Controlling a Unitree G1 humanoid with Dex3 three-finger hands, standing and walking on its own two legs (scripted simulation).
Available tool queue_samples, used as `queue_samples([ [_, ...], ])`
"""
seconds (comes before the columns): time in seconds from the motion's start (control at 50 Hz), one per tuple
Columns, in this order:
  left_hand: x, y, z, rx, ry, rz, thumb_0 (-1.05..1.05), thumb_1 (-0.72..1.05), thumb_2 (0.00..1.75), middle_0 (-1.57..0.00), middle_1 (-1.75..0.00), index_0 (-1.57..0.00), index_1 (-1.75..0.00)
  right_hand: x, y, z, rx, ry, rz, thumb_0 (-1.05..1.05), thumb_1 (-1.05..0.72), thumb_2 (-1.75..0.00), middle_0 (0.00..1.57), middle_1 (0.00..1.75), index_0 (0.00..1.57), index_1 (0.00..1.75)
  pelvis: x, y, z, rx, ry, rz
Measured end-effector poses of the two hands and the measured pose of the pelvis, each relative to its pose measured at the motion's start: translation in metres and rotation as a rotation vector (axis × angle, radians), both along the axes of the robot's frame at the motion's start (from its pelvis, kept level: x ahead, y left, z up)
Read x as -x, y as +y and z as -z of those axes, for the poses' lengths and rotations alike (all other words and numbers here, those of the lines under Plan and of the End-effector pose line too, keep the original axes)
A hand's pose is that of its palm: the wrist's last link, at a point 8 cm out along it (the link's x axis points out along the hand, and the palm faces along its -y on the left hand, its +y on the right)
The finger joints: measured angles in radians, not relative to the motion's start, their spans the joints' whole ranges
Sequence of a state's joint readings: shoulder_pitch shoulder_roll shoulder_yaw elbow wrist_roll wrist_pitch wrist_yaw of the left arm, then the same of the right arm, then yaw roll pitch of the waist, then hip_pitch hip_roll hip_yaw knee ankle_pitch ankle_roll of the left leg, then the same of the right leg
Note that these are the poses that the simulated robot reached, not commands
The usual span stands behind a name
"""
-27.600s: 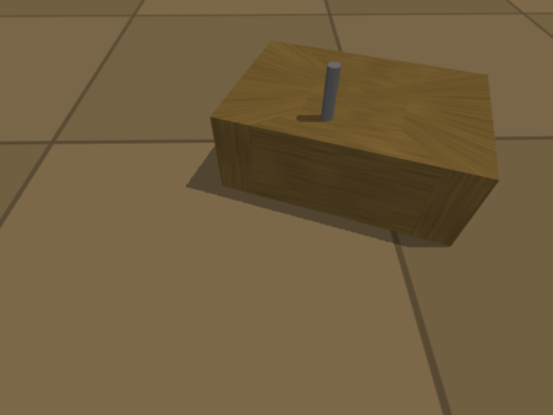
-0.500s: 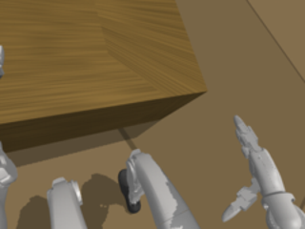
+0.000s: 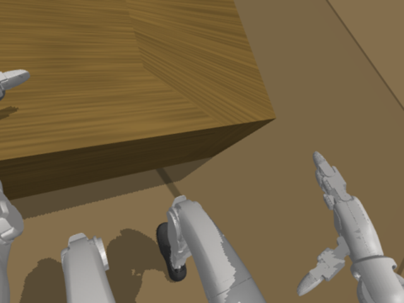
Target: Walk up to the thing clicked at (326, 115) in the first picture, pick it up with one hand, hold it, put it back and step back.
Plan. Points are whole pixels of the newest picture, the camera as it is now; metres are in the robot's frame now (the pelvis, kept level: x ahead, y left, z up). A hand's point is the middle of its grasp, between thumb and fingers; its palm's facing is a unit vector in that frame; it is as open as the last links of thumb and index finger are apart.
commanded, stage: open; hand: left
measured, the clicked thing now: out of the picture +0.57 +0.22 -0.02
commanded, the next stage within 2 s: withdraw in 0.14 s
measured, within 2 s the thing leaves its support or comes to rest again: neither
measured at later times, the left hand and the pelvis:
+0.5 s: hand out of the picture +0.58 +0.24 +0.00, palm faces +0.31 -0.95 +0.00, open 17.3 cm; pelvis +0.00 +0.00 +0.01, yaw +0 degrees
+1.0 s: hand out of the picture +0.55 +0.35 +0.16, palm faces +0.44 -0.87 -0.23, open 17.4 cm; pelvis +0.03 +0.01 +0.11, yaw +1 degrees
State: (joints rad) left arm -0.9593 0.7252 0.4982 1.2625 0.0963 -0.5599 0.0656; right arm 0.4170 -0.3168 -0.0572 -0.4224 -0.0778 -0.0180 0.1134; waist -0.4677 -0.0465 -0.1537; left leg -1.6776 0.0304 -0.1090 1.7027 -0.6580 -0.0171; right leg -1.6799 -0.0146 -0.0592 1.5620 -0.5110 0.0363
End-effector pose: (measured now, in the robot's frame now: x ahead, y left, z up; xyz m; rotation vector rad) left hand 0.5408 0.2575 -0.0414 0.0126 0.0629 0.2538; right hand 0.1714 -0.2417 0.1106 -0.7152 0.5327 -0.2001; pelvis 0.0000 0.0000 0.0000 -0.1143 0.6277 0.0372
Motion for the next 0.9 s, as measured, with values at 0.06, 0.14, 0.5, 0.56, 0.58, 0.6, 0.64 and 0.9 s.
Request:
queue_samples([
  [0.06,0.000,0.000,0.000,-0.001,0.006,0.001,0.00,-0.40,0.40,-0.69,-0.63,-0.72,-0.61,0.001,0.001,0.001,-0.004,0.005,0.003,-0.01,0.51,-0.04,0.07,0.05,0.06,0.06,0.000,0.001,0.000,0.001,0.001,0.000],
  [0.14,0.000,0.000,0.001,0.003,0.005,-0.001,-0.01,-0.48,0.30,-0.57,-0.52,-0.60,-0.50,0.000,0.003,0.001,-0.007,0.007,-0.002,-0.01,0.52,-0.04,0.07,0.05,0.06,0.06,0.000,0.002,-0.001,0.000,0.002,0.001],
  [0.5,-0.007,0.023,-0.038,0.007,-0.067,-0.058,-0.01,-0.60,0.03,-0.15,-0.13,-0.17,-0.11,-0.002,0.001,-0.021,0.014,-0.017,0.005,-0.01,0.50,-0.05,0.07,0.05,0.07,0.06,-0.003,0.000,-0.012,-0.006,-0.023,0.003],
  [0.56,-0.010,0.035,-0.065,-0.003,-0.074,-0.062,-0.02,-0.61,0.02,-0.12,-0.10,-0.14,-0.08,0.001,-0.004,-0.026,0.004,-0.015,0.036,-0.01,0.50,-0.05,0.07,0.05,0.07,0.06,-0.004,0.000,-0.021,-0.006,-0.039,0.002],
  [0.58,-0.011,0.039,-0.075,-0.008,-0.073,-0.061,-0.02,-0.61,0.01,-0.11,-0.09,-0.13,-0.07,0.002,-0.006,-0.027,-0.002,-0.013,0.048,-0.01,0.50,-0.05,0.07,0.05,0.07,0.06,-0.005,0.000,-0.025,-0.006,-0.044,0.001],
  [0.6,-0.012,0.043,-0.085,-0.012,-0.069,-0.060,-0.02,-0.61,0.01,-0.11,-0.08,-0.12,-0.07,0.002,-0.008,-0.028,-0.012,-0.009,0.058,-0.01,0.50,-0.05,0.07,0.05,0.07,0.06,-0.006,0.000,-0.029,-0.006,-0.050,0.001],
  [0.64,-0.013,0.052,-0.105,-0.018,-0.060,-0.062,-0.02,-0.61,0.01,-0.10,-0.07,-0.11,-0.05,0.003,-0.010,-0.029,-0.037,-0.002,0.075,-0.01,0.50,-0.05,0.07,0.05,0.06,0.06,-0.007,0.001,-0.038,-0.006,-0.062,0.001],
  [0.9,0.019,0.100,-0.188,-0.117,0.192,-0.134,-0.01,-0.60,0.03,-0.08,-0.05,-0.09,-0.04,0.000,0.000,-0.033,-0.244,0.072,0.102,-0.01,0.48,-0.06,0.06,0.05,0.06,0.06,-0.019,0.009,-0.094,-0.032,-0.159,0.007],
])
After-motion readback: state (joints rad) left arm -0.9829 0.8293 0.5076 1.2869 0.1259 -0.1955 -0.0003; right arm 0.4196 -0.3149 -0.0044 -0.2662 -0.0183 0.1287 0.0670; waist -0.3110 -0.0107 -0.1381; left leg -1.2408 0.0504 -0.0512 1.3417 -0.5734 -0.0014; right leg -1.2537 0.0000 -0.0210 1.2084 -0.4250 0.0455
